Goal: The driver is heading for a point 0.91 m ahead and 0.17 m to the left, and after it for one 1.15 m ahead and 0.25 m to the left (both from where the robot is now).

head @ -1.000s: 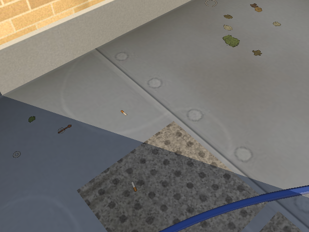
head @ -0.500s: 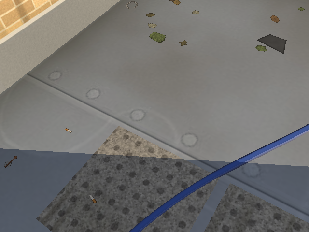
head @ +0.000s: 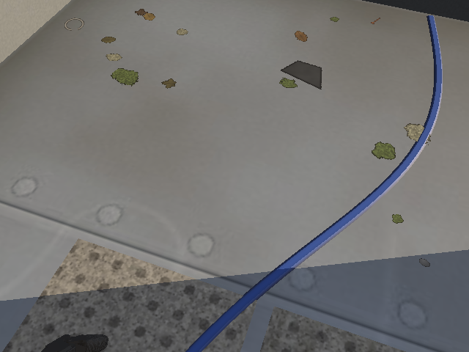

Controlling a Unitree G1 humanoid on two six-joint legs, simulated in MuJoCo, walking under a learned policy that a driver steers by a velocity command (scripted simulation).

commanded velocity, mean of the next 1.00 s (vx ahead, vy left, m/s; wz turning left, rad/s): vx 0.49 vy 0.00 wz -0.01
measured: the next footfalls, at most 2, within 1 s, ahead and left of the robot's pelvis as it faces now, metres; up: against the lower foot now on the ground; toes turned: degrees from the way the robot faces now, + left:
right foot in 0.06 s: +0.19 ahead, -0.14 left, +0.00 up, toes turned -2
left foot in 0.60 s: +0.52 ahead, +0.09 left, +0.00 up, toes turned +2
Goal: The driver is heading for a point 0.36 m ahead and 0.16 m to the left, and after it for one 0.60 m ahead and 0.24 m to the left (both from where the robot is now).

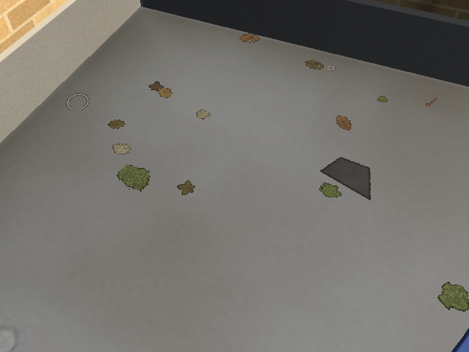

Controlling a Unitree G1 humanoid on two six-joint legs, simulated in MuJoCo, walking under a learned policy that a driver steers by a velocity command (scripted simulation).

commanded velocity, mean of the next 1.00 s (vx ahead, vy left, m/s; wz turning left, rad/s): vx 0.47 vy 0.00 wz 0.45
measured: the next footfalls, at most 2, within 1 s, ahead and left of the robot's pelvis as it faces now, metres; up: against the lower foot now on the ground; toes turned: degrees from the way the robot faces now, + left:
right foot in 0.14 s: +0.25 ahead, -0.15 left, +0.00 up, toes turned +3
left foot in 0.64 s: +0.47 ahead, +0.17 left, +0.00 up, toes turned +23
